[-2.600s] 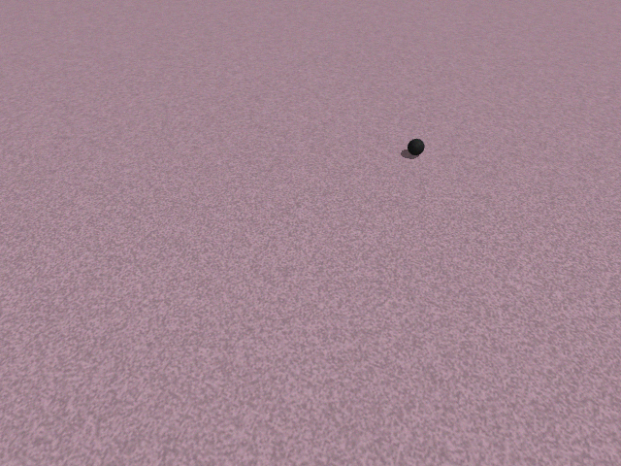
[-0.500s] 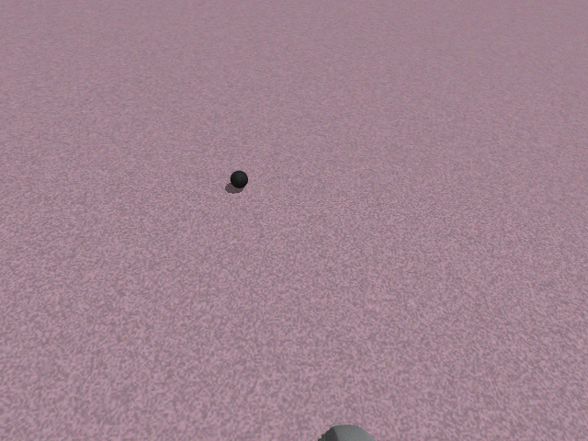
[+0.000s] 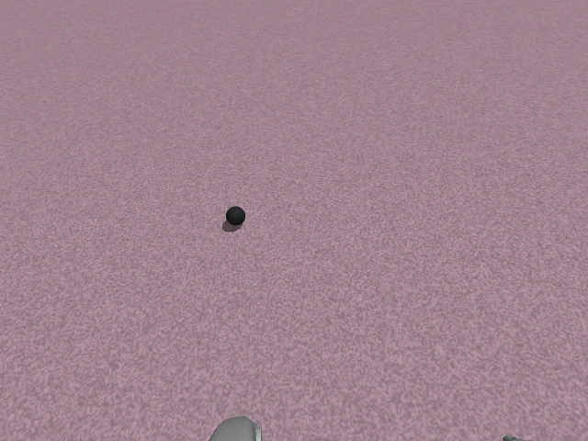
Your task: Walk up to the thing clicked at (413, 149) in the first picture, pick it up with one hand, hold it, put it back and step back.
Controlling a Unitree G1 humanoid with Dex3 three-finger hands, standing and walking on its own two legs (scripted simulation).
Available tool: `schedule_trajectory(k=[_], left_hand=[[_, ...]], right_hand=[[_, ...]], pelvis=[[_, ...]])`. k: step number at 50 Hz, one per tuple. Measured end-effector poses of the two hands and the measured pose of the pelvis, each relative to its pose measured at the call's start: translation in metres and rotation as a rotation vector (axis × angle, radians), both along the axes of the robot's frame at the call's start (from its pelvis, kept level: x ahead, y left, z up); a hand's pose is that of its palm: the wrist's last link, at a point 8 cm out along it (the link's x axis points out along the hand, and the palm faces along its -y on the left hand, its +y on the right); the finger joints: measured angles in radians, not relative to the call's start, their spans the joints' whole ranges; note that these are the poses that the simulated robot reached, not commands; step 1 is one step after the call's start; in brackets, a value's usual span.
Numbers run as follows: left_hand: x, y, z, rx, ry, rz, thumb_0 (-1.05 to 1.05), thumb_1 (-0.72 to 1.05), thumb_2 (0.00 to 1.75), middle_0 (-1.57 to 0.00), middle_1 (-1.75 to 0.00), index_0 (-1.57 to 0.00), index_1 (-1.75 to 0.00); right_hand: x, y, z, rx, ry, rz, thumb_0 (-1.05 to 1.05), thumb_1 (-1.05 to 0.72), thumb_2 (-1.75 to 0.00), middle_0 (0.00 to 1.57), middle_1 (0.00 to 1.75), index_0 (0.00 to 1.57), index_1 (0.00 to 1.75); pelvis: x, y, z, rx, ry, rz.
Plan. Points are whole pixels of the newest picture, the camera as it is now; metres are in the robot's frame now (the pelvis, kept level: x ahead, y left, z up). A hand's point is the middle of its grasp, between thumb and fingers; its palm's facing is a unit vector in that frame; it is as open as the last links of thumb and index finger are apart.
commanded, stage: walk up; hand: left
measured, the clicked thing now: (235, 215) +1.12 +0.32 -0.73
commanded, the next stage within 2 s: none
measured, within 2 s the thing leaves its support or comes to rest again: neither
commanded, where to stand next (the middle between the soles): +0.72 +0.05 m, yaw +1 degrees
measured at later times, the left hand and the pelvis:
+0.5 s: hand (113, 363) +0.27 +0.34 -0.14, palm faces -0.05 -0.94 -0.35, open 7.4 cm; pelvis +0.21 +0.06 +0.00, yaw +0 degrees
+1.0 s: hand (166, 269) +0.45 +0.28 -0.12, palm faces +0.02 -0.92 -0.40, open 7.4 cm; pelvis +0.39 +0.01 +0.00, yaw +1 degrees
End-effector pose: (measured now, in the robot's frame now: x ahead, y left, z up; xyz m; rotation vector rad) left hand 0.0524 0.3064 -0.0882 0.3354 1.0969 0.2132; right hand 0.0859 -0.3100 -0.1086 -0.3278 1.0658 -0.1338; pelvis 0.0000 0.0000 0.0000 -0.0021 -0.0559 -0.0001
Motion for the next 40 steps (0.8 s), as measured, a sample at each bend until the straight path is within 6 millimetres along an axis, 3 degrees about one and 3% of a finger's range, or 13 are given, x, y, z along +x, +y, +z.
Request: schedule_trajectory(k=[5, 11, 15, 21, 26, 32, 36, 40], left_hand=[[0.01, 0.02, -0.009, -0.003, 0.057, 0.033, 0.0, 0.9, 0.89, -0.2, -0.3, -0.21, -0.3], [0.045, 0.058, -0.033, -0.01, 0.104, 0.066, 0.0, 0.9, 0.89, -0.2, -0.3, -0.21, -0.3], [0.085, 0.07, -0.04, -0.015, 0.144, 0.046, 0.01, 0.9, 0.89, -0.2, -0.3, -0.2, -0.3], [0.167, 0.076, -0.026, -0.027, 0.078, -0.015, 0.01, 0.9, 0.89, -0.2, -0.3, -0.2, -0.3], [0.227, 0.073, -0.016, -0.021, 0.041, -0.045, 0.0, 0.9, 0.89, -0.2, -0.3, -0.2, -0.3], [0.303, 0.053, -0.005, 0.014, 0.018, -0.08, 0.0, 0.9, 0.89, -0.2, -0.3, -0.2, -0.3], [0.351, 0.034, -0.005, 0.053, -0.04, -0.08, 0.0, 0.9, 0.89, -0.2, -0.3, -0.2, -0.3], [0.374, 0.014, 0.006, 0.049, -0.086, -0.053, 0.0, 0.9, 0.89, -0.2, -0.3, -0.2, -0.3]], right_hand=[[0.054, 0.005, 0.009, -0.033, 0.01, 0.031, 0.01, -0.91, -0.9, 0.21, 0.3, 0.2, 0.3], [0.126, 0.03, 0.013, -0.081, 0.007, 0.06, 0.01, -0.91, -0.9, 0.21, 0.3, 0.2, 0.3], [0.159, 0.049, 0.021, -0.084, -0.06, 0.043, 0.01, -0.91, -0.9, 0.21, 0.3, 0.2, 0.3], [0.17, 0.061, 0.032, -0.067, -0.038, -0.025, 0.01, -0.91, -0.9, 0.21, 0.3, 0.2, 0.3], [0.175, 0.054, 0.024, -0.055, 0.029, -0.061, 0.01, -0.9, -0.9, 0.21, 0.3, 0.2, 0.3], [0.195, 0.03, -0.001, -0.026, 0.103, -0.104, 0.01, -0.9, -0.9, 0.21, 0.3, 0.2, 0.3], [0.224, 0.011, -0.027, -0.009, 0.144, -0.11, 0.01, -0.91, -0.9, 0.21, 0.3, 0.2, 0.3], [0.265, 0.008, -0.029, 0.013, 0.159, -0.07, 0.01, -0.91, -0.9, 0.21, 0.3, 0.2, 0.3]], pelvis=[[0.043, 0.012, -0.002, -0.03, 0.017, 0.015], [0.104, 0.038, -0.015, -0.032, 0.031, 0.034], [0.135, 0.054, -0.014, -0.019, 0.02, 0.013], [0.181, 0.06, 0.001, -0.01, 0.002, 0.008], [0.219, 0.057, 0.003, 0.015, -0.004, -0.005], [0.271, 0.04, -0.005, 0.037, 0.007, -0.007], [0.306, 0.02, -0.019, 0.018, 0.005, 0.0], [0.331, 0.009, -0.012, 0.036, -0.006, 0.005]])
